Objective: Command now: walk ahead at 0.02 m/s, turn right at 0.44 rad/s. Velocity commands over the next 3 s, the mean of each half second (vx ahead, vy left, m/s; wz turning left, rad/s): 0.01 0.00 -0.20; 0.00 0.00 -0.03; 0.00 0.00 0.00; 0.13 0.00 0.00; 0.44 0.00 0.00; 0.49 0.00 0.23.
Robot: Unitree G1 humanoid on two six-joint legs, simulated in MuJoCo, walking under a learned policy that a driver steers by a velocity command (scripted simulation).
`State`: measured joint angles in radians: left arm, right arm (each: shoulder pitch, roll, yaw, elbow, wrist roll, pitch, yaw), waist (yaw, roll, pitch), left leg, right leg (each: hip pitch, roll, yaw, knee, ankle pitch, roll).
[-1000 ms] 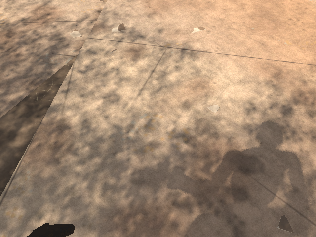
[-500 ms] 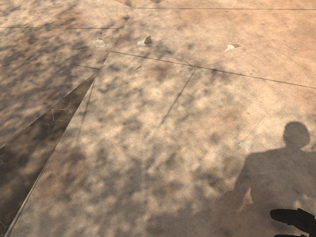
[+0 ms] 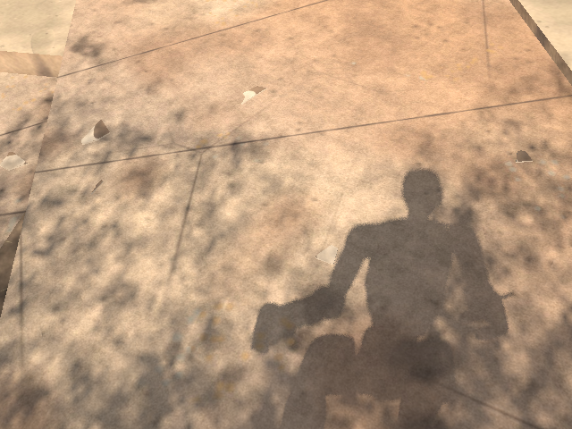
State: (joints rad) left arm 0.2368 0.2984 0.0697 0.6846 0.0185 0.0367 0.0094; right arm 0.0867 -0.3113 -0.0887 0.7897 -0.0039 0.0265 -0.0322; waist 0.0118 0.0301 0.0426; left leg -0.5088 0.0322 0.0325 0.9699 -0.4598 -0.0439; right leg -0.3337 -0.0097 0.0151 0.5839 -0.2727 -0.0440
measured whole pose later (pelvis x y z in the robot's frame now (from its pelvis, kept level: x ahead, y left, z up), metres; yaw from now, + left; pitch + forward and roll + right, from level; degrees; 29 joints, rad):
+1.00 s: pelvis +0.02 +0.03 +0.00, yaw -4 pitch -2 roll +0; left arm 0.18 0.24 0.04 0.98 0.01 0.01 0.04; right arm 0.15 -0.25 -0.02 1.04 -0.01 -0.01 -0.02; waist 0.00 0.00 0.05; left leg -0.17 -0.01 0.00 0.47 -0.27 0.01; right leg -0.19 0.02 0.07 0.47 -0.24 0.01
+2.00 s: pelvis +0.07 +0.00 +0.00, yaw -4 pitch +1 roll +1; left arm 0.25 0.23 0.04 1.09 -0.02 -0.09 0.01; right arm 0.37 -0.27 -0.04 1.05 0.03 -0.04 -0.02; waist -0.01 0.04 -0.02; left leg -0.16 0.01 -0.02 0.51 -0.37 0.02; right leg -0.25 -0.01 -0.04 0.53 -0.30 -0.04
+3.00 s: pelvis +0.62 -0.04 -0.01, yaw +4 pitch +3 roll +1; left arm -0.01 0.24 0.05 0.82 -0.01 -0.13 -0.01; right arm 0.42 -0.26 -0.06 0.98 0.02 -0.05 -0.02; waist -0.08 0.00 0.02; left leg -0.09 -0.02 -0.10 0.60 -0.48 0.03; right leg -0.48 -0.02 0.01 0.51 -0.08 -0.02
